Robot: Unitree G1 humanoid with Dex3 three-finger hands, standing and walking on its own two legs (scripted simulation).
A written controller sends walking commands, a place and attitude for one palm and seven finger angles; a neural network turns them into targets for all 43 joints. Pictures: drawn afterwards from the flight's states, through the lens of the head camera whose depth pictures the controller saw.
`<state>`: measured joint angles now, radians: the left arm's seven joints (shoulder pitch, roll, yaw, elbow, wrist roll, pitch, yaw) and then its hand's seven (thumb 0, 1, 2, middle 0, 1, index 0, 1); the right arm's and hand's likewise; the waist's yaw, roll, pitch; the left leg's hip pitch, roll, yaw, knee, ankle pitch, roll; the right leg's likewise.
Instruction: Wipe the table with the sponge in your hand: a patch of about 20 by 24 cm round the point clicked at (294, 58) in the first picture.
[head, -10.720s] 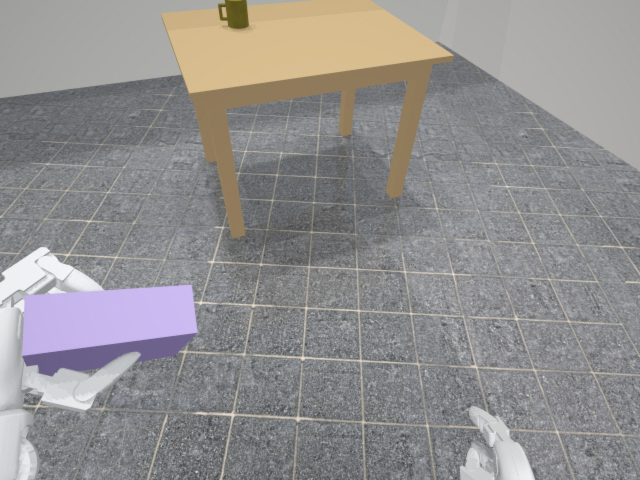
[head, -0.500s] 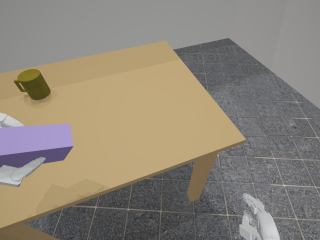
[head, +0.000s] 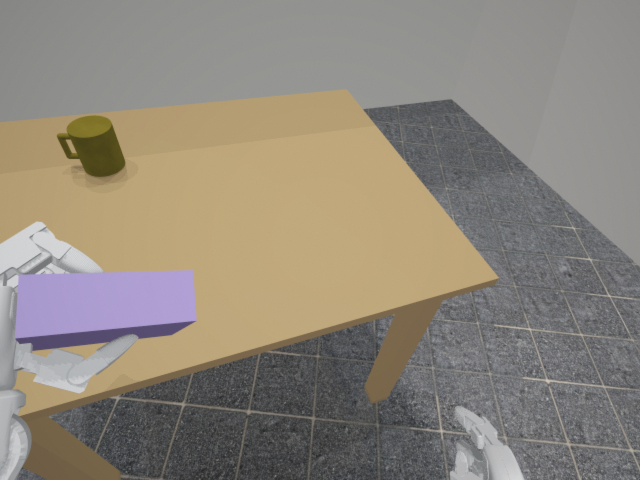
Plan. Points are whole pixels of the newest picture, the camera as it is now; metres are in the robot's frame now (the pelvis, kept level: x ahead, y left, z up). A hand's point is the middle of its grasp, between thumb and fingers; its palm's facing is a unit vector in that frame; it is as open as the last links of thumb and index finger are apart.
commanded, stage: come to a stop and stand still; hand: left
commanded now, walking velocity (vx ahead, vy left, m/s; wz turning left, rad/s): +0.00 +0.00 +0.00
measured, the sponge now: (135, 308) +0.23 +0.21 +0.15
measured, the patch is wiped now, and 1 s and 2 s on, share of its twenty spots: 0.00 0.00 0.00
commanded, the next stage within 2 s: look again from close up in 1.12 s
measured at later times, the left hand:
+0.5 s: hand (63, 304) +0.22 +0.27 +0.15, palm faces +0.46 -0.82 -0.33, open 9.3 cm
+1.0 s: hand (126, 261) +0.28 +0.24 +0.15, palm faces +0.38 -0.84 -0.39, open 9.3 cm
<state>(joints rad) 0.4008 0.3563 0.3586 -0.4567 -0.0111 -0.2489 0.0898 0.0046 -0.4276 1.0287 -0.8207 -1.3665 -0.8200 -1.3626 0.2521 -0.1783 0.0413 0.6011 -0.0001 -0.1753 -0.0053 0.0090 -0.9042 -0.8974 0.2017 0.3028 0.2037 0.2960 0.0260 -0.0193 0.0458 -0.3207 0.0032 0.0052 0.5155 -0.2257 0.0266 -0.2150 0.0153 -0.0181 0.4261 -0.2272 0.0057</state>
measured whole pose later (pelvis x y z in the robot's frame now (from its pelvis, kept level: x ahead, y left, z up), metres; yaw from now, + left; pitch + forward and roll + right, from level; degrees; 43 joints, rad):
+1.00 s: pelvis +0.07 -0.01 +0.00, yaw +2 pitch +0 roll -1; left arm 0.44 0.36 0.34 -0.43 -0.04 -0.18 0.09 0.00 -0.43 1.03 -0.82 -1.36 -0.82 -1.36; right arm 0.18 -0.20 0.02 0.59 0.02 -0.12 -0.04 0.01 -0.91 -0.90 0.20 0.30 0.20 0.30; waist 0.02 -0.01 0.04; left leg -0.23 0.00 0.01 0.44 -0.20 0.02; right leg -0.13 0.03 0.03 0.38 -0.24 0.00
